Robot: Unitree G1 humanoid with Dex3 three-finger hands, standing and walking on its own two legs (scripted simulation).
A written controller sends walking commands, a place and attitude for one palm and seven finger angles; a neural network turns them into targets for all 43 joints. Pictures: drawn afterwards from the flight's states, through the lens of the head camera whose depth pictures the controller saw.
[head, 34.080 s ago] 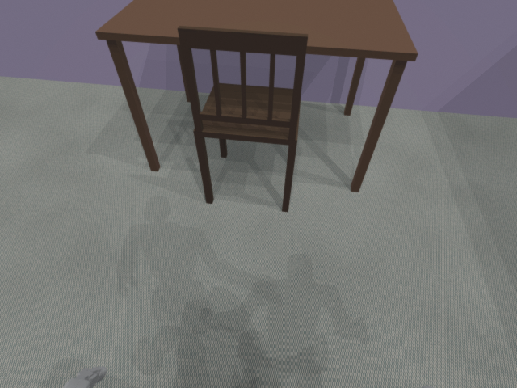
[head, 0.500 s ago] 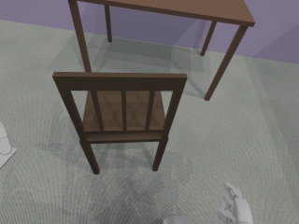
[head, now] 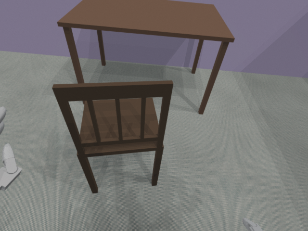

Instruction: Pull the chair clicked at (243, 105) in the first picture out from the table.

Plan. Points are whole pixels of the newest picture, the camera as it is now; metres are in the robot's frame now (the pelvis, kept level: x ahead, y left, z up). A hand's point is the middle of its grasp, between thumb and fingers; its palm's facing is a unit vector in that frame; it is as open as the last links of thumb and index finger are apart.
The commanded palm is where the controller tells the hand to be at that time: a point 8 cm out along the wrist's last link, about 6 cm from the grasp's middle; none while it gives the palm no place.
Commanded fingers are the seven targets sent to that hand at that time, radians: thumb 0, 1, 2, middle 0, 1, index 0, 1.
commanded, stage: stop stepping back and stand still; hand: left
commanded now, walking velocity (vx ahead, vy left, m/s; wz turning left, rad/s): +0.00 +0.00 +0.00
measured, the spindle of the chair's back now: (119, 120) +0.56 +0.15 -0.10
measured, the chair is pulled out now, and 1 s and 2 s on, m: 0.60 0.60 0.60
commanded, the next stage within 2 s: let the arm hang, fingers relaxed in 0.18 s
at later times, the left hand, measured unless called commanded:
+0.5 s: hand out of the picture +0.13 +0.18 -0.14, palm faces +0.03 -0.98 -0.20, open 7.4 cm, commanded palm none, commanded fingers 0.00 0.90 0.90 -0.20 -0.30 -0.20 -0.30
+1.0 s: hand out of the picture -0.02 +0.18 -0.17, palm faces +0.03 -0.97 -0.23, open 7.4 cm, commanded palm none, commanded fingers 0.00 0.90 0.90 -0.20 -0.30 -0.20 -0.30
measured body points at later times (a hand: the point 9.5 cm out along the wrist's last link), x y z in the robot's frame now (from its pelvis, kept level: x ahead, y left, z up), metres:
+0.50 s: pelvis +0.01 +0.00 -0.01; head +0.02 +0.01 +0.44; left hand +0.13 +0.23 -0.12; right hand +0.12 -0.23 -0.13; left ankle +0.01 +0.10 -0.74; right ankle +0.03 -0.13 -0.74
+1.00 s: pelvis +0.00 -0.01 +0.00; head +0.02 -0.01 +0.45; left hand -0.02 +0.23 -0.15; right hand -0.02 -0.22 -0.16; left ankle +0.01 +0.10 -0.74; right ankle +0.03 -0.13 -0.74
